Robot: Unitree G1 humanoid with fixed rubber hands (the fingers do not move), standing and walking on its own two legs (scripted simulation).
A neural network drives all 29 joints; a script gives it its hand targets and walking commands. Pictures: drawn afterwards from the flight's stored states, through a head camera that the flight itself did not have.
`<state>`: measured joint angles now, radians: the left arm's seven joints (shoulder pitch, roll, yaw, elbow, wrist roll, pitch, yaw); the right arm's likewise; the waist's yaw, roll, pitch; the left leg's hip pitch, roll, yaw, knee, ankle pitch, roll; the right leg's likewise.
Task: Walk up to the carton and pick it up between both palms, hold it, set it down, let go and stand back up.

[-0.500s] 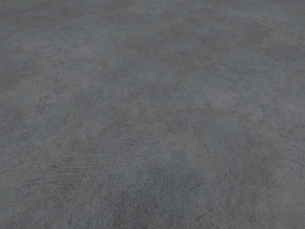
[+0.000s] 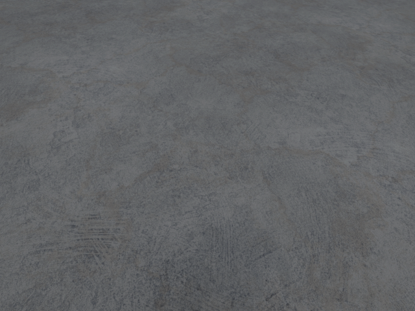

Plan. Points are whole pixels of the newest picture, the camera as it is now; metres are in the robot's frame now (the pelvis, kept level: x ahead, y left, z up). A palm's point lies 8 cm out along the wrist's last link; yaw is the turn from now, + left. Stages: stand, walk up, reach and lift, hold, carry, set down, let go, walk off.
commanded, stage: stand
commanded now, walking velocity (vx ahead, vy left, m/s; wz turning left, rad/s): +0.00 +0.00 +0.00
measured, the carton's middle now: out of the picture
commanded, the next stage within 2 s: walk up in 0.52 s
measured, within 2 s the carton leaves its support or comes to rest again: neither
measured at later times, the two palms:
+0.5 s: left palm out of the picture +0.08 +0.27 -0.12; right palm out of the picture +0.09 -0.28 -0.12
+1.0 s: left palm out of the picture +0.04 +0.33 -0.12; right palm out of the picture +0.10 -0.27 -0.11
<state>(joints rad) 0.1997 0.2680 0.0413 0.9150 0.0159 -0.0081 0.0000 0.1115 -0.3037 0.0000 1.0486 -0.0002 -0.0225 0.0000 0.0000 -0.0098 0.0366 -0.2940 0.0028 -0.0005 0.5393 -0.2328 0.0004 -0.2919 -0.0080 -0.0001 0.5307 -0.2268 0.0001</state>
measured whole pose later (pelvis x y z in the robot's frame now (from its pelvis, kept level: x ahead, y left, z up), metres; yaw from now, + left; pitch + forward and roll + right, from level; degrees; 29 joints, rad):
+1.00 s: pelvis -0.02 +0.02 -0.01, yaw +9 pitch -1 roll -2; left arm 0.15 0.32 0.09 0.92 0.04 0.00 0.00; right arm 0.22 -0.40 0.00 0.87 0.00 0.08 0.10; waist 0.00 0.01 0.04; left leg -0.41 0.04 -0.03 0.86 -0.33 0.00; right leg -0.29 -0.09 -0.13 0.56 -0.24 0.02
